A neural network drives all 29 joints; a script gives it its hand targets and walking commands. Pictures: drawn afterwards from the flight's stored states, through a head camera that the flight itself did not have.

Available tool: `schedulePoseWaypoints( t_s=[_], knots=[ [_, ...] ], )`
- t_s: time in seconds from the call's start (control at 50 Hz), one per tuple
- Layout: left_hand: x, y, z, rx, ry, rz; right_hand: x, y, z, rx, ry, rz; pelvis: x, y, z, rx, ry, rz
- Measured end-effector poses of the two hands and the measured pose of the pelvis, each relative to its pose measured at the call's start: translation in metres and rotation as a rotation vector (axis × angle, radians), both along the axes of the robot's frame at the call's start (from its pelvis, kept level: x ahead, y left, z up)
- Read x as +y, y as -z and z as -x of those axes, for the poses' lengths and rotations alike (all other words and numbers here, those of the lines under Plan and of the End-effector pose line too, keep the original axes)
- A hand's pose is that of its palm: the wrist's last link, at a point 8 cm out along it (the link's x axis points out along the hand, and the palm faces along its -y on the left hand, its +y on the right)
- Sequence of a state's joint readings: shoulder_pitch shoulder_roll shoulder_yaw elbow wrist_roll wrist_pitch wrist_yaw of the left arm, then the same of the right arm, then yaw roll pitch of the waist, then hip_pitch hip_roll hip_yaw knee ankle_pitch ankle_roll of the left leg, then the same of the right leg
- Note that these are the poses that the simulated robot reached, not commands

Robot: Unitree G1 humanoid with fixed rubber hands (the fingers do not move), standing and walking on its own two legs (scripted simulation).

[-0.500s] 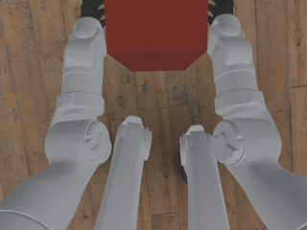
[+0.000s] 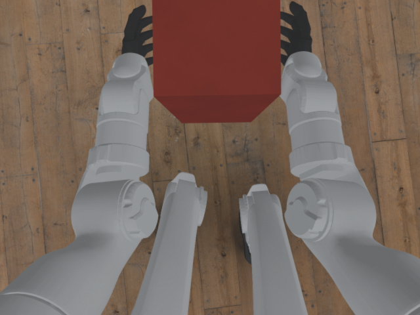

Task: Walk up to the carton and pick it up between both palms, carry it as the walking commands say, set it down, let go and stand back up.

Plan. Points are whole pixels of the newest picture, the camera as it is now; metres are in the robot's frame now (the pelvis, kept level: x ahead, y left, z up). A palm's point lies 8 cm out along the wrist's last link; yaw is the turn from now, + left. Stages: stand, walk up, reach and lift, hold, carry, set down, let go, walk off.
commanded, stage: reach and lift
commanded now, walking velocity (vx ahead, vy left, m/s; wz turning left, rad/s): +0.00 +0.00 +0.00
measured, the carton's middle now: (215, 53) +0.55 +0.06 -0.14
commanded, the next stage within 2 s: none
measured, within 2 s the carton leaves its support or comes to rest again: neither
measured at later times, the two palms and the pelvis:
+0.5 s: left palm (125, 53) +0.47 +0.18 -0.01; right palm (320, 51) +0.50 -0.08 +0.00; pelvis +0.01 +0.00 +0.06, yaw +1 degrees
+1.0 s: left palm (110, 50) +0.45 +0.17 +0.06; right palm (355, 48) +0.48 -0.09 +0.07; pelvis +0.03 +0.00 +0.12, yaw +1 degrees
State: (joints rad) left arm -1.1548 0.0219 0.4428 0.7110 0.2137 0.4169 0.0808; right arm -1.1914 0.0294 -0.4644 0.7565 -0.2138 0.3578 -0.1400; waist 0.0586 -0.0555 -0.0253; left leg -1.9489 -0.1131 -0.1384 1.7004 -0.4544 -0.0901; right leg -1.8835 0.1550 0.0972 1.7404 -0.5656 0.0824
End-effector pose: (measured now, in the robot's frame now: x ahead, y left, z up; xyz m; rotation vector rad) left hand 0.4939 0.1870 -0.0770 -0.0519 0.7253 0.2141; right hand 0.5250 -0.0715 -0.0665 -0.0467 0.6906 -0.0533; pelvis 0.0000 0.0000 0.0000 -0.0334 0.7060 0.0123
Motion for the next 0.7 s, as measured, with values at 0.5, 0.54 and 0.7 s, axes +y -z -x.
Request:
schedulePoseWaypoints(
  t_s=[0.5,0.54,0.7],
  knots=[
    [-0.008,-0.071,0.022,-0.003,-0.011,0.009,-0.008,-0.071,0.023,-0.002,0.011,-0.010,-0.001,-0.055,-0.012,-0.060,-0.007,-0.007],
    [-0.008,-0.077,0.024,-0.004,-0.011,0.009,-0.008,-0.076,0.024,-0.002,0.011,-0.011,-0.001,-0.060,-0.013,-0.067,-0.007,-0.008],
    [-0.011,-0.099,0.032,-0.004,-0.012,0.010,-0.011,-0.098,0.033,-0.002,0.015,-0.016,-0.001,-0.079,-0.019,-0.095,-0.008,-0.011]
  ],
)
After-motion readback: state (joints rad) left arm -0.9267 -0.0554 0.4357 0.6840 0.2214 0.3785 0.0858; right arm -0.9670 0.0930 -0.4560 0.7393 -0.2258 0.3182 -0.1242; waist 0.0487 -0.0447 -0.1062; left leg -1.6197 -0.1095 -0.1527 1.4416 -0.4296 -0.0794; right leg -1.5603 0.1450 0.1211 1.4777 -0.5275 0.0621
